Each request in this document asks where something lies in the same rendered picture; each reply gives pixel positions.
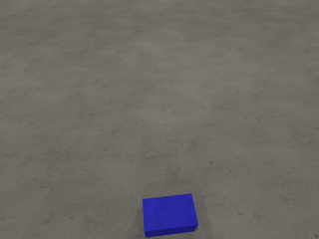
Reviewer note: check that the carton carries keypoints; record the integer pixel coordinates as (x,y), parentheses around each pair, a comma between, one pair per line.
(168,215)

